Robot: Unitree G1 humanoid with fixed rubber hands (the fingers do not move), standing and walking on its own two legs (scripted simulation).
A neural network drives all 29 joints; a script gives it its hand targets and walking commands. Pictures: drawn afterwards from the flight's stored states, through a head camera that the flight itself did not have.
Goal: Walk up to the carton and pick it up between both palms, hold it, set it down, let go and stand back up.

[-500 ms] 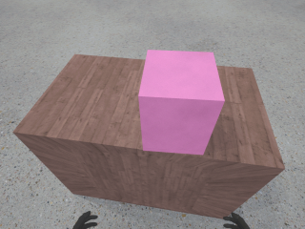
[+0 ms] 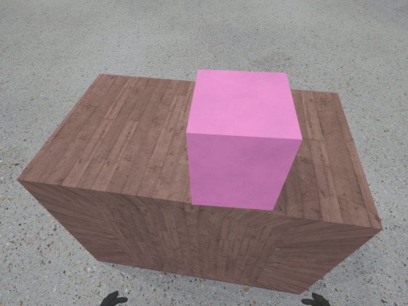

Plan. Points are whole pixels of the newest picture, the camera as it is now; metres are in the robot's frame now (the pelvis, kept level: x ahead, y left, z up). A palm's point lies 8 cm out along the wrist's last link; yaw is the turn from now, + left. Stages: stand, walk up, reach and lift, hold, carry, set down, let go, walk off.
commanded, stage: stand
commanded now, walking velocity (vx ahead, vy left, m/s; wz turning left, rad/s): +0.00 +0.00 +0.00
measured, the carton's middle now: (236, 142) +0.47 -0.05 +0.04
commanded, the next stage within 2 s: walk up in 0.60 s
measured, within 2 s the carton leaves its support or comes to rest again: neither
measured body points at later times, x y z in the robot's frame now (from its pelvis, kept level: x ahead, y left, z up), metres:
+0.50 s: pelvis +0.00 +0.00 +0.01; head +0.02 +0.00 +0.46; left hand +0.08 +0.24 -0.13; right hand +0.09 -0.23 -0.13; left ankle -0.01 +0.11 -0.72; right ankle -0.01 -0.12 -0.72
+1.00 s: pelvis +0.02 +0.02 +0.00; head +0.02 +0.02 +0.45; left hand +0.02 +0.27 -0.15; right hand +0.04 -0.23 -0.15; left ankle -0.01 +0.11 -0.72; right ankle -0.01 -0.12 -0.72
